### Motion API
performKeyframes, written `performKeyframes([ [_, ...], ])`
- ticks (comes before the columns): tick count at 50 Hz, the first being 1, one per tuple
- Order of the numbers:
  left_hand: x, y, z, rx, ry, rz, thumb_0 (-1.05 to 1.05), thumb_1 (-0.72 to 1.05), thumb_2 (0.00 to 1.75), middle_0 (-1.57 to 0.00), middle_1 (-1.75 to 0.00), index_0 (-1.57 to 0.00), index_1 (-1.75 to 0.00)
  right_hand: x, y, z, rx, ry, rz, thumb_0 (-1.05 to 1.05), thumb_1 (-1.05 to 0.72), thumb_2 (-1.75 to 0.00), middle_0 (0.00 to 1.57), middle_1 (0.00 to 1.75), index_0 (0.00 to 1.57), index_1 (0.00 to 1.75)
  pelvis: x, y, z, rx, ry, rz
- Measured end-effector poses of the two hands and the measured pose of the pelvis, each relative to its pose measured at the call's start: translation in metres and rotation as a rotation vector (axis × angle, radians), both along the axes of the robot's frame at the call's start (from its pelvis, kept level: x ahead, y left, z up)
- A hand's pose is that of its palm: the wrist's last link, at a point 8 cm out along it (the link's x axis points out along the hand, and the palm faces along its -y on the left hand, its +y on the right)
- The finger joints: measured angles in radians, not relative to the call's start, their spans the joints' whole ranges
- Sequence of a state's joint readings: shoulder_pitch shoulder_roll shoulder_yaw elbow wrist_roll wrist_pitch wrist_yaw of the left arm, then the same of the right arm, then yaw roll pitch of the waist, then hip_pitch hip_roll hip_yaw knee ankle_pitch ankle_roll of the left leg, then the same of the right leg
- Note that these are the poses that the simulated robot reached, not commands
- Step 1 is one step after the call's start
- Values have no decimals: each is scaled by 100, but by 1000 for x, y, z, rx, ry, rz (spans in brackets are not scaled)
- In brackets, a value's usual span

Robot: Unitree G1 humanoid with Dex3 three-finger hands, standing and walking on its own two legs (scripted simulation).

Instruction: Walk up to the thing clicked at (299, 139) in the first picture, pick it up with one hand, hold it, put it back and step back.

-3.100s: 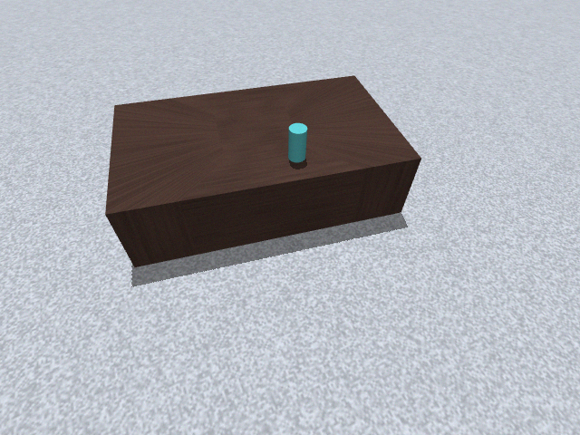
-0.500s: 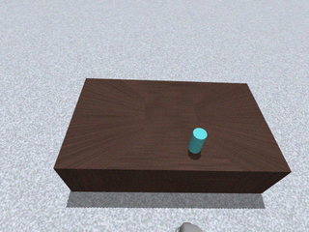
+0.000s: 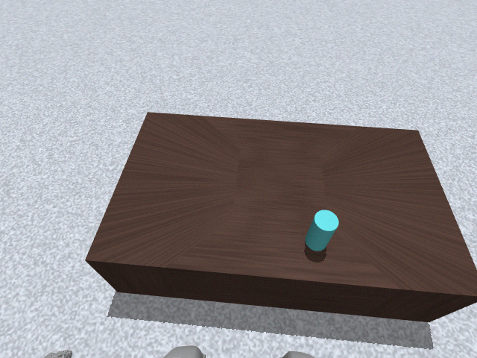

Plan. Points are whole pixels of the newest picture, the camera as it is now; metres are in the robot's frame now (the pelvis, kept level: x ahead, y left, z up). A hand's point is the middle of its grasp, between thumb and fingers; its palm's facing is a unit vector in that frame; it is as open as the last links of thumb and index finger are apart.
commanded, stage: walk up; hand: right
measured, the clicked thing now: (320, 231) +0.52 -0.24 -0.35
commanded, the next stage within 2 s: stand in 1.26 s
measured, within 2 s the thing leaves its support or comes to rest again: neither
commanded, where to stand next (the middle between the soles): +0.08 +0.01 m, yaw -2 degrees
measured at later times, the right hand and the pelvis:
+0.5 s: hand out of the picture +0.13 -0.23 -0.13, palm faces -0.03 +0.95 -0.31, open 7.4 cm; pelvis +0.02 +0.01 +0.03, yaw +0 degrees
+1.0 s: hand out of the picture +0.10 -0.24 -0.12, palm faces +0.03 +0.94 -0.33, open 7.4 cm; pelvis +0.03 +0.02 +0.03, yaw -1 degrees
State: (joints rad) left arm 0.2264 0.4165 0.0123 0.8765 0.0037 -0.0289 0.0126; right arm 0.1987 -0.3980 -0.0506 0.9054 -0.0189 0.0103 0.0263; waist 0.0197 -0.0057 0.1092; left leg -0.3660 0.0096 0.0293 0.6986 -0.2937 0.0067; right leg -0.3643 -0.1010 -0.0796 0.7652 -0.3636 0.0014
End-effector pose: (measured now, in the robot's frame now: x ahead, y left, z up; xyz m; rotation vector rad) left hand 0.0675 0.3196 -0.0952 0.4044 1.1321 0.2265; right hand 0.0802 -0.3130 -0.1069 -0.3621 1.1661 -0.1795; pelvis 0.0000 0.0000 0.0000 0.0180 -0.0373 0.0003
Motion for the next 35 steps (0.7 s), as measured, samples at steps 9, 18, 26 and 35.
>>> performKeyframes([
  [9, 3, -1, -10, -43, 26, 17, 0, 90, 90, -21, -30, -21, -30, 32, 18, 11, 13, -49, 3, 1, -91, -89, 21, 30, 21, 30, 8, 6, 5, -30, -9, 3],
  [18, 6, 4, 0, -50, 56, 42, 0, 90, 90, -21, -30, -21, -30, 45, 34, 15, 49, -34, 13, 1, -90, -89, 21, 30, 21, 30, 16, 12, 18, -31, -9, -5],
  [26, 14, 5, 10, -40, 73, 41, 0, 90, 90, -21, -30, -21, -30, 45, 35, 17, 64, -12, -16, 1, -90, -89, 21, 30, 21, 30, 20, 13, 26, -24, -8, -10],
  [35, 35, 1, 14, -50, 58, 23, 0, 90, 90, -21, -30, -20, -30, 34, 29, 20, 54, 22, -56, 1, -91, -89, 21, 30, 21, 30, 25, 15, 31, -20, -7, -15],
])
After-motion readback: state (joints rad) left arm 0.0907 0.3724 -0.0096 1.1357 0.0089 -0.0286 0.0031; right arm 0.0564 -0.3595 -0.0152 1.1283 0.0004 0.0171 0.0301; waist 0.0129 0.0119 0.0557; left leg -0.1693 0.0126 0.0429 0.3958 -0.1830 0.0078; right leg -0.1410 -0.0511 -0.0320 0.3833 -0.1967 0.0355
